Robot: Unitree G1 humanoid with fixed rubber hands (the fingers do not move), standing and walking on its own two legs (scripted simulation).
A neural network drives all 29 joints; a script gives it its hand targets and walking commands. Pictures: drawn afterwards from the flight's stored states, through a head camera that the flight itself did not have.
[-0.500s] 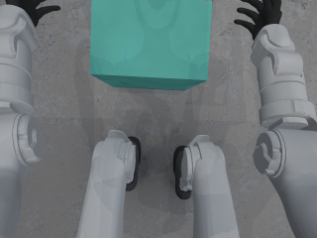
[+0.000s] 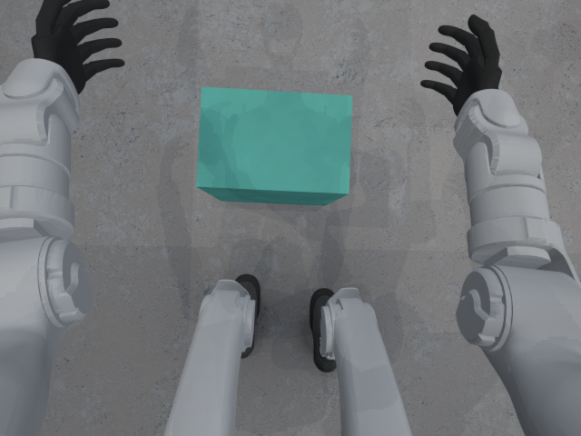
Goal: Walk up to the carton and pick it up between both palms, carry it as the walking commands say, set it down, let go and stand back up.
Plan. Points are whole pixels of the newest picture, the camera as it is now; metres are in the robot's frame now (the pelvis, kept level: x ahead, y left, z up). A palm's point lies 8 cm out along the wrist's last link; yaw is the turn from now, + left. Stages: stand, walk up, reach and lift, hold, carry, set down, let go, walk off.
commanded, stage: set down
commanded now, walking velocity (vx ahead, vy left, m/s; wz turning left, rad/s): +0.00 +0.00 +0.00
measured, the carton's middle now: (275, 157) +0.52 +0.04 -0.44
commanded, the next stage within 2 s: let go in 0.28 s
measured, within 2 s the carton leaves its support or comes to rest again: neither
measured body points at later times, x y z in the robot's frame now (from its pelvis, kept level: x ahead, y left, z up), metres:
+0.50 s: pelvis +0.03 +0.01 +0.09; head +0.32 +0.03 +0.43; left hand +0.52 +0.28 -0.02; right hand +0.52 -0.19 -0.02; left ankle +0.10 +0.10 -0.55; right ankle +0.07 -0.11 -0.55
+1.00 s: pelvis +0.07 +0.01 +0.17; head +0.17 +0.01 +0.61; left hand +0.32 +0.25 +0.08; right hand +0.32 -0.21 +0.08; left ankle +0.10 +0.10 -0.55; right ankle +0.07 -0.11 -0.55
